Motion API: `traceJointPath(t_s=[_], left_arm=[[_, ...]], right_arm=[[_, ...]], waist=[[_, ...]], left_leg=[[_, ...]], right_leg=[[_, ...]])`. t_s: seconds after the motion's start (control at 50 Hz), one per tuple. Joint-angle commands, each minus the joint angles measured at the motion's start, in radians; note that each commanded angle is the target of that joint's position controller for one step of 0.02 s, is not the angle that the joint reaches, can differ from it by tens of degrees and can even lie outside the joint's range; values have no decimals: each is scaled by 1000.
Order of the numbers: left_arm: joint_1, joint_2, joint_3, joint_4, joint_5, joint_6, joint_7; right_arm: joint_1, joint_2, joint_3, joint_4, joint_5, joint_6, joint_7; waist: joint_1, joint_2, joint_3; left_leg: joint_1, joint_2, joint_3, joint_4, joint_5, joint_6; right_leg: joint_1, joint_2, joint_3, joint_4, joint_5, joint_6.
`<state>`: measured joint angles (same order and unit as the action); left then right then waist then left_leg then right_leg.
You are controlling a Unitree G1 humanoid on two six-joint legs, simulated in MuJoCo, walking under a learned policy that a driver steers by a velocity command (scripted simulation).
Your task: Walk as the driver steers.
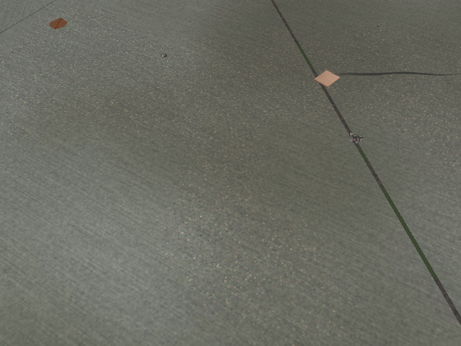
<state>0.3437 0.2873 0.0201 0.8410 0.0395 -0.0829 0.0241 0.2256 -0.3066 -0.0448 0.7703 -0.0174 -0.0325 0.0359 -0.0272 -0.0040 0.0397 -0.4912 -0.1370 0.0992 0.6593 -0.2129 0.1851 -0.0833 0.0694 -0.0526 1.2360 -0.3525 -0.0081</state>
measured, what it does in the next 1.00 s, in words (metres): walks ahead: right foot, then left foot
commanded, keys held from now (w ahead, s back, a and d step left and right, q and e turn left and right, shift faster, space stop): shift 1.00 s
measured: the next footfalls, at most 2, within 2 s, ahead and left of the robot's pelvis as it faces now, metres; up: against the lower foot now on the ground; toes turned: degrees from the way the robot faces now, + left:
right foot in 0.34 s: +0.50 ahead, -0.05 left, +0.00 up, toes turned +11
left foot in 0.74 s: +0.38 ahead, +0.11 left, +0.00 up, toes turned +7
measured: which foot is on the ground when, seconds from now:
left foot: down 0.00-0.36, up 0.38-0.72, down 0.74-1.00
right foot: up 0.00-0.32, down 0.34-1.00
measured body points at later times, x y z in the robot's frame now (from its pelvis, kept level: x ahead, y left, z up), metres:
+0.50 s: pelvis +0.33 -0.02 +0.02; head +0.38 -0.02 +0.47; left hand +0.39 +0.24 -0.10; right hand +0.45 -0.27 -0.11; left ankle +0.23 +0.08 -0.62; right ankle +0.46 -0.06 -0.70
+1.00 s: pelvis +0.37 +0.01 +0.04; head +0.37 +0.00 +0.49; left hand +0.37 +0.25 -0.11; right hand +0.42 -0.23 -0.12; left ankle +0.34 +0.11 -0.70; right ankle +0.46 -0.06 -0.70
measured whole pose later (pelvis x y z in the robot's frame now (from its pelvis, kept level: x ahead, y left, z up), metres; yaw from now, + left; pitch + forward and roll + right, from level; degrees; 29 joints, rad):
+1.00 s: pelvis +0.37 +0.01 +0.04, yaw +10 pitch -1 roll +1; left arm 0.28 0.21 0.01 1.00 0.01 0.00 0.01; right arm 0.32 -0.19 0.01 1.04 -0.01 0.00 -0.04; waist 0.01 -0.01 -0.01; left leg -0.15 -0.05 -0.03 0.43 -0.26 0.02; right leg -0.29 0.05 0.00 0.38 -0.08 -0.06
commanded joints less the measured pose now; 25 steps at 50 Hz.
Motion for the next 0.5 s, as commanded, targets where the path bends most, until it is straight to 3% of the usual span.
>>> traceJointPath(t_s=[0.02,0.04,0.08,0.12,0.16,0.22,0.26,0.3,0.32,0.34,0.36,0.38,0.4,0.42,0.44,0.46,0.5], left_arm=[[-115,113,-10,-198,-9,-67,-18],[-130,97,-13,-199,4,-58,-17],[-96,84,-20,-188,24,-4,-18],[-115,55,-32,-208,15,23,-25],[-186,28,-41,-228,2,24,-34],[-272,3,-48,-226,-15,20,-32],[-295,15,-44,-219,-15,11,-28],[-191,66,-25,-177,-5,-5,-18],[-69,94,-14,-133,-5,-16,-13],[74,113,-5,-81,0,-34,-8],[152,182,10,-62,10,-42,-5],[140,156,12,-66,-5,-25,-14],[73,104,12,-98,-34,-8,-21],[-26,51,1,-111,-41,-2,-15],[-106,-1,-15,-114,-36,7,-7],[-74,-19,-27,-96,-34,5,-4],[-61,14,-21,-56,-23,8,-9]], right_arm=[[234,-150,-62,18,-2,13,-31],[193,-115,-49,28,-1,5,-32],[163,-96,-30,24,9,-28,-33],[154,-140,-35,30,10,-56,-19],[179,-113,-30,47,22,-61,-17],[258,-85,-26,75,33,-52,-25],[278,-87,-28,85,25,-45,-37],[242,-110,-37,81,10,-41,-54],[193,-131,-44,73,7,-40,-60],[141,-136,-45,60,17,-39,-61],[204,-70,-33,39,30,-35,-60],[433,3,-19,69,72,-23,-66],[411,-66,-21,110,28,-11,-71],[297,-79,-23,95,11,-2,-65],[217,-66,-15,78,2,7,-58],[139,-67,-17,61,-15,22,-51],[205,-12,-2,91,-15,61,-44]], waist=[[-43,-67,-120],[16,-138,-25],[79,-145,41],[91,-74,25],[55,-1,5],[-35,55,-53],[-56,69,-58],[-5,101,-85],[62,110,-110],[143,80,-135],[131,-104,-250],[40,-251,-462],[47,-59,-460],[37,-12,-328],[11,25,-234],[32,27,-155],[-14,-39,-143]], left_leg=[[681,393,-813,-414,-123,245],[494,352,-688,-410,97,190],[245,289,-504,-399,568,144],[145,201,-343,-417,822,102],[171,111,-224,-381,1012,-1],[311,91,-207,-362,940,-89],[390,113,-226,-331,889,-111],[449,151,-269,-217,911,-137],[465,158,-271,-100,907,-147],[445,133,-248,81,787,-155],[300,35,-182,436,173,-173],[98,-81,-220,712,-485,-207],[79,-28,-289,740,-371,-186],[49,7,-277,713,-306,-191],[32,51,-254,629,-280,-195],[81,66,-247,540,-251,-194],[213,66,-210,440,-223,-205]], right_leg=[[-764,-75,180,303,24,-11],[-686,-110,149,205,34,-4],[-525,-144,112,83,7,29],[-421,-127,48,-134,53,42],[-367,-95,-11,-360,211,28],[-325,-36,-50,-597,500,2],[-303,-9,-44,-680,557,-16],[-213,11,2,-730,526,-41],[-135,-4,29,-768,542,-54],[-25,-67,71,-861,695,-73],[189,-297,236,-704,1323,-158],[423,-552,570,-656,1659,-377],[324,-495,572,-727,1463,-378],[187,-436,483,-784,1219,-352],[58,-387,414,-845,981,-314],[-60,-333,353,-880,991,-265],[-197,-287,272,-926,908,-231]])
